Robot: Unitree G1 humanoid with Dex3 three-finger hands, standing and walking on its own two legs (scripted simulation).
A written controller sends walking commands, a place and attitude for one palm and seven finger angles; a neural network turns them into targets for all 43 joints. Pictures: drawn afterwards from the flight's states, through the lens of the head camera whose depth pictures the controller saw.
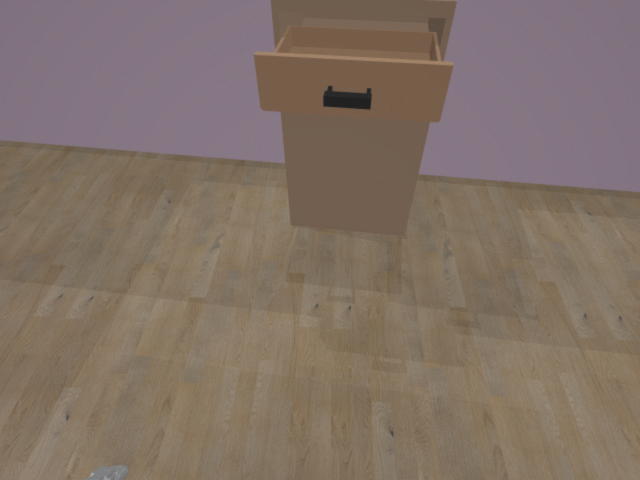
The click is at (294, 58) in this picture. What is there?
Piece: drawer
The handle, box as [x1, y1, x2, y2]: [323, 86, 371, 108]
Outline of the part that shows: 324,92 324,106 355,108 370,107 370,88 367,88 366,93 352,93 332,91 331,86 328,86 327,90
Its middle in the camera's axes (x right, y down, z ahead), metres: +0.06 -0.34 +0.92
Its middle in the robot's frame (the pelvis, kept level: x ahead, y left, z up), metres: +0.93 -0.02 +0.03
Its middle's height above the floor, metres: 0.81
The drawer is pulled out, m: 0.30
